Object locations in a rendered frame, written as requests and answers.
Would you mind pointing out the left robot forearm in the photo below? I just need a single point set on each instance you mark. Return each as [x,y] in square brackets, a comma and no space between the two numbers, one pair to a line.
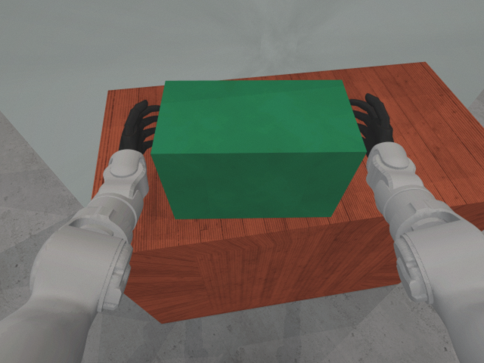
[117,206]

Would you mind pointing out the pedestal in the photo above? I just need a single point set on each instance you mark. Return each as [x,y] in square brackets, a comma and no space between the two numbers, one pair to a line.
[192,268]

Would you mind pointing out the carton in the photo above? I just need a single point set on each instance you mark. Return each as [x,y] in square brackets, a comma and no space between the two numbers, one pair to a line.
[240,149]

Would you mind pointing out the robot right upper arm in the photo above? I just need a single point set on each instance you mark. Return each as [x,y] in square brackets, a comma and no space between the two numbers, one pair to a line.
[443,266]

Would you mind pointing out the robot left hand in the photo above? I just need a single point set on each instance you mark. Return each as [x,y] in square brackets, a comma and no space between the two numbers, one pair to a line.
[133,135]

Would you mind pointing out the robot left upper arm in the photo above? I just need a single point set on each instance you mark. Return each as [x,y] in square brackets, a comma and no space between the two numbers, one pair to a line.
[82,273]

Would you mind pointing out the robot right hand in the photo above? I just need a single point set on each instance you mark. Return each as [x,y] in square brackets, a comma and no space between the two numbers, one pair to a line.
[377,129]

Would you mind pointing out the right robot forearm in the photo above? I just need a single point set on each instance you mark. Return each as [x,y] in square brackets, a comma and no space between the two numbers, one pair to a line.
[400,194]

